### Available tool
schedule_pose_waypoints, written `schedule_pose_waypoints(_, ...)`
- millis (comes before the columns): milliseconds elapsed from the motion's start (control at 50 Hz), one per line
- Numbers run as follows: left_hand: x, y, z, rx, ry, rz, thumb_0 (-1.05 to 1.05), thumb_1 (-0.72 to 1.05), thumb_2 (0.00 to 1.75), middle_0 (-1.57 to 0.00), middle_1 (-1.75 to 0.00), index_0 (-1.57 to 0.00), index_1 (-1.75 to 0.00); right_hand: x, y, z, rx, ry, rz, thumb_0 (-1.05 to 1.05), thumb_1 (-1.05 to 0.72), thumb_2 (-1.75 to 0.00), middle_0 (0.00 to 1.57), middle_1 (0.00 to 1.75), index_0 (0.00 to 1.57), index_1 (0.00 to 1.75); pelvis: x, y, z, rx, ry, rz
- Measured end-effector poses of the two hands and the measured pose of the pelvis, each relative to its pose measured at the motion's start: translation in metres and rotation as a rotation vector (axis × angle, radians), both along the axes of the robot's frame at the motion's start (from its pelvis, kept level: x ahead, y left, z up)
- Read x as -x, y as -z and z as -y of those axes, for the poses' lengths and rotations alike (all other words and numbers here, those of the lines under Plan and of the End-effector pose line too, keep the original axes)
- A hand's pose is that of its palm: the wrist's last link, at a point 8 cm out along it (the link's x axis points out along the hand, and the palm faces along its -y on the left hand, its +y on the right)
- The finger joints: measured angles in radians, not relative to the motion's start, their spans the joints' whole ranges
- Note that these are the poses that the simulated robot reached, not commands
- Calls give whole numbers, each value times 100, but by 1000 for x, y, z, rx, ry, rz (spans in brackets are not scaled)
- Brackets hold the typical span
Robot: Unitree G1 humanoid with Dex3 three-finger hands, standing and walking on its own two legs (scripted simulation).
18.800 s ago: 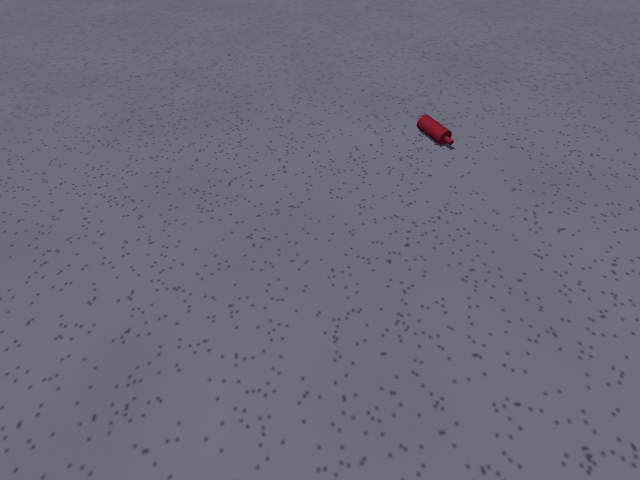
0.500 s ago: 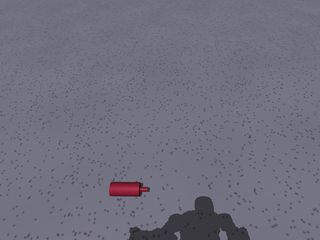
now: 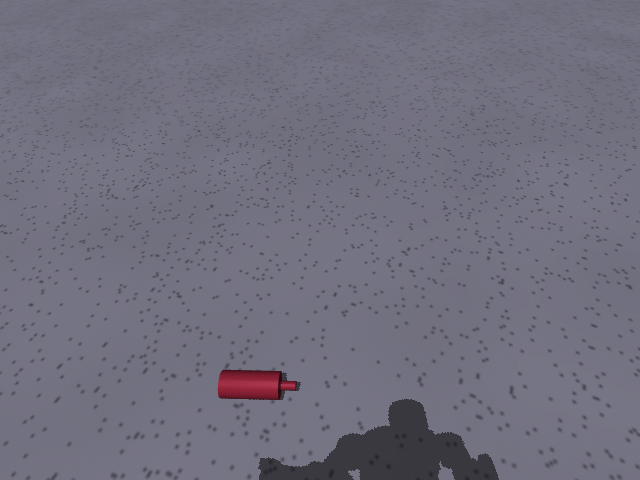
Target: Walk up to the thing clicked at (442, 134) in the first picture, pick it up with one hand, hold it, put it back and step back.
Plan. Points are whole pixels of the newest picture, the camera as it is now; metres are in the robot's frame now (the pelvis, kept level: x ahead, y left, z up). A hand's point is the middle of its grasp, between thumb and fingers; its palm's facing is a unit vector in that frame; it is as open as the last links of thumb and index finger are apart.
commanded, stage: walk up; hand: left
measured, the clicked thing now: (258, 384) +0.54 +0.24 -0.74
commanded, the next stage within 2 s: none
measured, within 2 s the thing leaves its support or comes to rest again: neither
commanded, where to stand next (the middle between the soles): +0.15 -0.01 m, yaw -1 degrees
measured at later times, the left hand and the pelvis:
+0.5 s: hand out of the picture +0.05 +0.30 -0.19, palm faces -0.05 -0.93 -0.36, open 7.4 cm; pelvis -0.09 +0.04 -0.02, yaw -1 degrees
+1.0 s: hand out of the picture -0.11 +0.27 -0.15, palm faces -0.07 -0.91 -0.42, open 7.4 cm; pelvis -0.22 +0.01 -0.02, yaw -4 degrees
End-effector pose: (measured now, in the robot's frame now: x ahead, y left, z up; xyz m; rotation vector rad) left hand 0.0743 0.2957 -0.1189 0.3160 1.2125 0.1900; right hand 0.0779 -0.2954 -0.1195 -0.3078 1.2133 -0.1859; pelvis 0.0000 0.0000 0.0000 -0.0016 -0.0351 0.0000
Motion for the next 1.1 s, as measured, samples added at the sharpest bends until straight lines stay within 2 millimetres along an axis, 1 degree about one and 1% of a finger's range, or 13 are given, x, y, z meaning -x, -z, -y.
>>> schedule_pose_waypoints(40,-1,0,-2,-2,-14,5,1,91,90,-20,-30,-20,-30,0,1,1,3,3,-4,1,-90,-90,20,30,20,29,3,1,0,0,1,-4)
schedule_pose_waypoints(140,5,4,-11,-29,-24,6,1,91,90,-20,-30,-20,-30,7,6,8,21,8,-22,1,-90,-90,20,30,20,29,23,8,1,-1,2,-6)
schedule_pose_waypoints(260,21,14,-23,-44,-7,-4,1,91,90,-20,-30,-20,-30,27,12,13,59,7,-34,1,-90,-90,20,30,20,29,47,18,-9,7,1,0)
schedule_pose_waypoints(320,25,20,-33,-40,14,4,1,91,90,-20,-30,-20,-30,46,12,7,77,18,-43,1,-90,-90,20,30,20,29,57,24,-21,0,4,-7)
schedule_pose_waypoints(380,21,32,-47,-35,27,33,1,90,90,-20,-30,-20,-30,72,13,-2,102,27,-57,0,-90,-90,20,30,20,29,68,33,-33,10,-4,-22)
schedule_pose_waypoints(480,27,32,-49,-25,41,55,1,91,90,-20,-30,-20,-30,117,2,-20,108,34,-119,1,-90,-90,20,30,20,29,88,23,-39,25,8,-10)
schedule_pose_waypoints(540,41,28,-46,-6,53,37,1,91,90,-20,-30,-20,-30,131,-5,-25,114,46,-114,1,-90,-90,20,30,20,30,98,17,-41,35,22,-23)
schedule_pose_waypoints(640,73,28,-45,-13,76,-1,1,91,90,-20,-30,-20,-30,140,-5,-24,114,59,-42,1,-90,-90,20,30,20,30,120,17,-40,29,50,-23)
schedule_pose_waypoints(780,115,26,-34,-54,100,-1,1,91,90,-20,-30,-20,-30,155,12,-5,84,49,58,1,-90,-90,21,30,20,30,161,30,-24,2,96,-3)
schedule_pose_waypoints(840,140,17,-23,-63,94,9,1,91,90,-20,-30,-20,-30,166,20,6,62,55,78,1,-90,-90,20,30,20,30,179,32,-16,34,78,15)
schedule_pose_waypoints(940,178,-3,-14,-72,72,19,1,91,90,-20,-30,-20,-30,192,14,11,38,57,73,1,-90,-90,20,30,20,29,202,19,-9,-34,88,1)
schedule_pose_waypoints(1020,190,-10,-16,-87,63,54,1,90,90,-20,-30,-20,-30,220,14,13,54,32,46,1,-90,-90,20,30,20,29,224,17,-9,-34,58,-23)
schedule_pose_waypoints(1100,199,-4,-21,-84,54,127,1,90,90,-20,-30,-20,-30,250,18,9,83,-18,-4,1,-90,-90,20,30,20,29,251,25,-12,-12,5,-26)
